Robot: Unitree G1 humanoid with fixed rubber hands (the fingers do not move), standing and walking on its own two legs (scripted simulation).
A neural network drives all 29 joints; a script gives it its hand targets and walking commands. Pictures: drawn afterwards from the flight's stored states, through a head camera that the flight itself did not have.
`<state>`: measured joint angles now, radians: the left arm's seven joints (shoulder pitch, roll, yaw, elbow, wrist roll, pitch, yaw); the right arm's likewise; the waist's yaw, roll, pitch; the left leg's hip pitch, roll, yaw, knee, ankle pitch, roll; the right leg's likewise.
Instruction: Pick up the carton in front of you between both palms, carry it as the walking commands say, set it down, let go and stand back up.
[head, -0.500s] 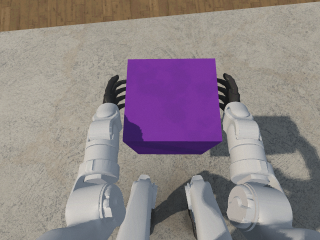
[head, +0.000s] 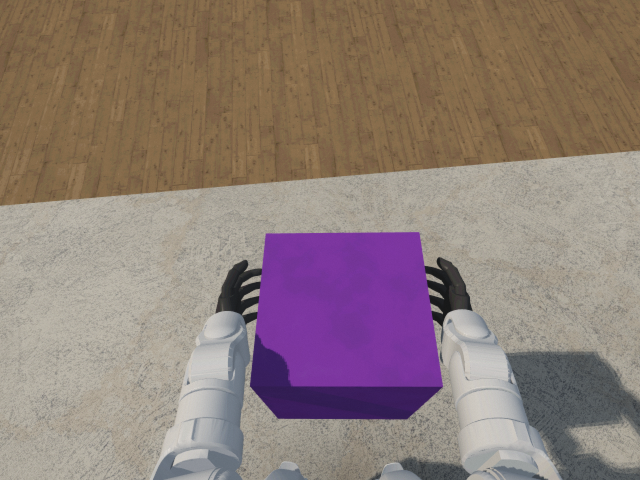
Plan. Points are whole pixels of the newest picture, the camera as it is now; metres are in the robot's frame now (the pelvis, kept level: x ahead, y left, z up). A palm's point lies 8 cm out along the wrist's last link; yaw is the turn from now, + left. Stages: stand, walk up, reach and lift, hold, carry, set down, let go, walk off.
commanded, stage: reach and lift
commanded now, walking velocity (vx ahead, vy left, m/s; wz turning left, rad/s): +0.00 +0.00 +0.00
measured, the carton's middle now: (342, 334) +0.34 +0.00 -0.10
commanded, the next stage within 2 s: hold in 1.30 s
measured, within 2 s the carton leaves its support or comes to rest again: neither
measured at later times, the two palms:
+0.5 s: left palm (210, 312) +0.30 +0.15 +0.07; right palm (487, 309) +0.30 -0.15 +0.07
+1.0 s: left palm (209, 300) +0.31 +0.15 +0.08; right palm (488, 297) +0.31 -0.15 +0.09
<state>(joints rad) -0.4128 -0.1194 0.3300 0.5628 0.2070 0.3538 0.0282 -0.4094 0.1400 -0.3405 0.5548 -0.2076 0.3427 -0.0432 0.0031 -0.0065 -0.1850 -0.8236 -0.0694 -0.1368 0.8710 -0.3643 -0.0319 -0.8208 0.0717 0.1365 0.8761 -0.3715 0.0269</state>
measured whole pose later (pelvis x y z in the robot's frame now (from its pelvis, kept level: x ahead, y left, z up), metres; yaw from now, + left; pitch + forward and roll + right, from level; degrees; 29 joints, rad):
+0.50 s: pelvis +0.01 +0.00 +0.05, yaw +0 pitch -3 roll +0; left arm -0.30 -0.16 0.29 0.41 0.29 0.62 0.00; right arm -0.30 0.16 -0.30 0.41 -0.29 0.61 0.00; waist 0.00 0.00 -0.04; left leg -0.19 -0.04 -0.14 0.47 -0.23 -0.02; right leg -0.19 0.04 0.15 0.47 -0.24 0.02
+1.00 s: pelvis +0.02 +0.00 +0.05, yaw +0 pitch -4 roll +0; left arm -0.28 -0.16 0.25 0.32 0.29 0.66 -0.01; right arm -0.28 0.16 -0.26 0.33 -0.28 0.65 0.01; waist 0.00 0.00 -0.01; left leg -0.12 -0.04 -0.14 0.40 -0.21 -0.02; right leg -0.12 0.04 0.14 0.40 -0.21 0.01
